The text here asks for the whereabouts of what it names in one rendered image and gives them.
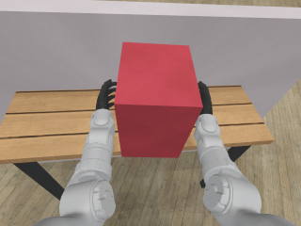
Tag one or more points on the right robot forearm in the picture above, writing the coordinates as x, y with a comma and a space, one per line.
212, 153

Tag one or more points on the left robot upper arm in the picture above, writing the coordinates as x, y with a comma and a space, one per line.
89, 203

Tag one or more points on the right robot upper arm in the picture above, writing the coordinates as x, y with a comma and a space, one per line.
236, 202

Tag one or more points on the left robot forearm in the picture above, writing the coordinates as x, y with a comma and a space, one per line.
98, 150

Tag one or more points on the robot right hand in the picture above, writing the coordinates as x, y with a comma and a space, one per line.
205, 98

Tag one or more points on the table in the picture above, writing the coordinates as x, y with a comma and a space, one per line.
48, 125

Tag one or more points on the carton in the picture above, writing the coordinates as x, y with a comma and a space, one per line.
157, 100

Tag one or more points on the robot left hand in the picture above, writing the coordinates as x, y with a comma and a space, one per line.
103, 98

